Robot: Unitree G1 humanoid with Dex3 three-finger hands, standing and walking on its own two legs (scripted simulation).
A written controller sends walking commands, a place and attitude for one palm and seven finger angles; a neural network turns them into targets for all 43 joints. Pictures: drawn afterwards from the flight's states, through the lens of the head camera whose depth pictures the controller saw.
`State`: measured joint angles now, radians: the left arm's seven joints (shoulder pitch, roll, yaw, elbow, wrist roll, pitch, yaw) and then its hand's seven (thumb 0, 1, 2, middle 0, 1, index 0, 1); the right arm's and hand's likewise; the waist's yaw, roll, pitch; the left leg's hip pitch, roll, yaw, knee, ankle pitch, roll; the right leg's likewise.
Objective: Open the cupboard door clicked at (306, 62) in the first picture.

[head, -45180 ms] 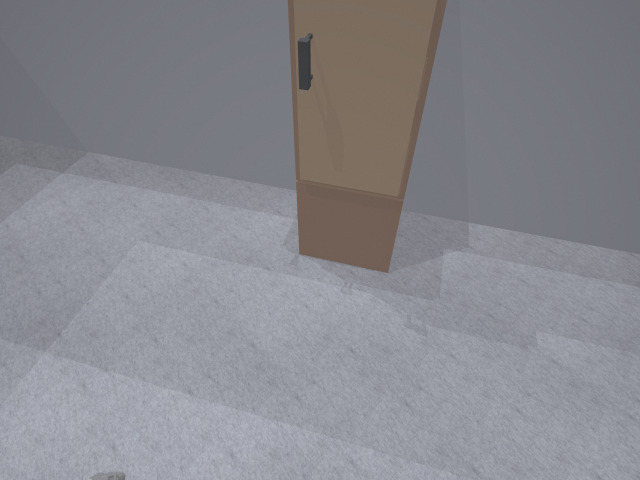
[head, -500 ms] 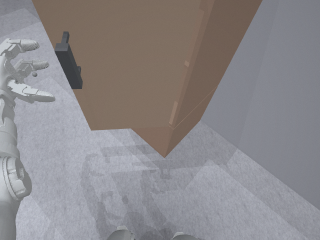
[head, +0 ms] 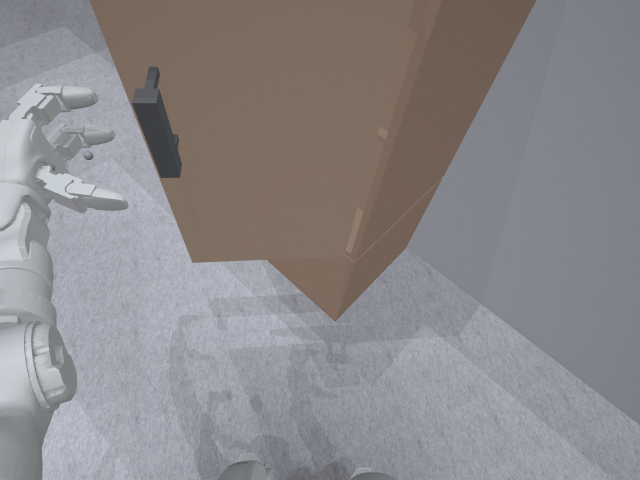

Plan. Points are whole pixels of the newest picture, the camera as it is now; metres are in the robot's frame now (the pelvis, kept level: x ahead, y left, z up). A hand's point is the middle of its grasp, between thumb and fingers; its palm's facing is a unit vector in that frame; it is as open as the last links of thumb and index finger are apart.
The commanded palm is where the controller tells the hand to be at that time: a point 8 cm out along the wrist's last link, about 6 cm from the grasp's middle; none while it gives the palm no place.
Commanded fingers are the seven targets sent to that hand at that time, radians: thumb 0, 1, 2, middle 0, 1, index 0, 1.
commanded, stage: slide the fingers in behind the handle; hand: left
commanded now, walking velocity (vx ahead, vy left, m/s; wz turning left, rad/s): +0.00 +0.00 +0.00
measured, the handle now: (162, 124) +0.53 +0.19 +0.11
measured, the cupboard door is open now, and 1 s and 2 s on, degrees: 48 48 48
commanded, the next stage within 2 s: close the thumb around the handle in 1.46 s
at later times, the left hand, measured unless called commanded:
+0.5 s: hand (133, 149) +0.48 +0.21 +0.11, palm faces +0.05 -1.00 +0.01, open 14.0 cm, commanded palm +0.45 +0.26 +0.11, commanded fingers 0.00 -0.50 0.30 -0.30 -1.20 -0.30 -1.20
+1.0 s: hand (169, 149) +0.49 +0.17 +0.11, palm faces +0.06 -1.00 +0.01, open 14.0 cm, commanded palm +0.46 +0.22 +0.11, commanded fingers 0.00 -0.50 0.30 -0.30 -1.20 -0.30 -1.20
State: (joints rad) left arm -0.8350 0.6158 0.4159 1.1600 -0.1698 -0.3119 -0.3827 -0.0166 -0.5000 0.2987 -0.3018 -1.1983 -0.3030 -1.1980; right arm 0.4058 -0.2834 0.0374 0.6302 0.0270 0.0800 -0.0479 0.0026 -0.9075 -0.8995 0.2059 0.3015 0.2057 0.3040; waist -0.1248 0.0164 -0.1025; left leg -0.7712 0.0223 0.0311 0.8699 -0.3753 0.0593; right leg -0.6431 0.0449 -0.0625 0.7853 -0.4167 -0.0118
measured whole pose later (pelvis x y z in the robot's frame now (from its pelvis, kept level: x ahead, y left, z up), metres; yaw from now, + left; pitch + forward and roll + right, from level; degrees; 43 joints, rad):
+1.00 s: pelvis +0.00 -0.02 +0.00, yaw +0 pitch +15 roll -2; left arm -0.88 0.47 0.36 1.16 -0.13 -0.32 -0.20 -0.02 -0.50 0.30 -0.30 -1.20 -0.30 -1.20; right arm 0.39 -0.28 0.02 0.64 0.02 0.05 -0.02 0.00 -0.91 -0.90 0.20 0.30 0.20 0.30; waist -0.14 0.03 -0.10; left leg -0.77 0.03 0.03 0.87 -0.37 0.03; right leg -0.66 0.05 -0.06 0.82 -0.43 -0.04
